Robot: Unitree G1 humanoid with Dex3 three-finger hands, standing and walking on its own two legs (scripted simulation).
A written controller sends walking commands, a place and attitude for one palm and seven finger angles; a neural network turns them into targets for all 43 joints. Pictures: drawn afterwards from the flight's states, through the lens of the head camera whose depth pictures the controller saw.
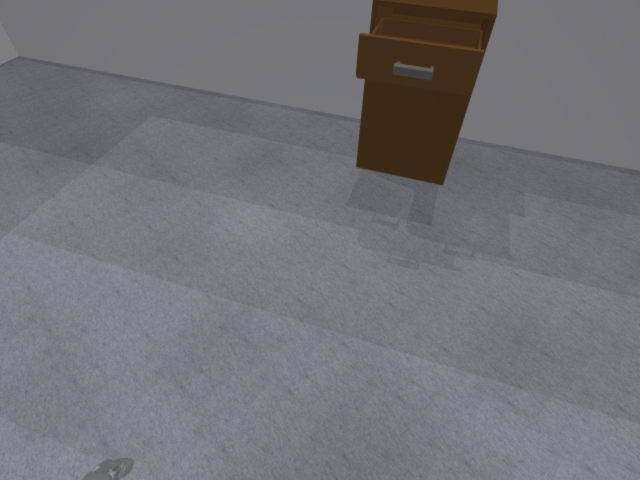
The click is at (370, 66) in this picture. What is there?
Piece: drawer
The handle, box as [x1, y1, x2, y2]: [392, 61, 433, 79]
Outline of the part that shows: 394,64 392,73 393,74 425,79 431,78 433,66 431,66 430,68 400,64 400,61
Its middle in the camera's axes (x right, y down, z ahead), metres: +0.31 -0.56 +1.28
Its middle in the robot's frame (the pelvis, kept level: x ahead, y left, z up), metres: +1.34 -0.25 -0.08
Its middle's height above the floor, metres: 0.69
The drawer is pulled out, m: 0.30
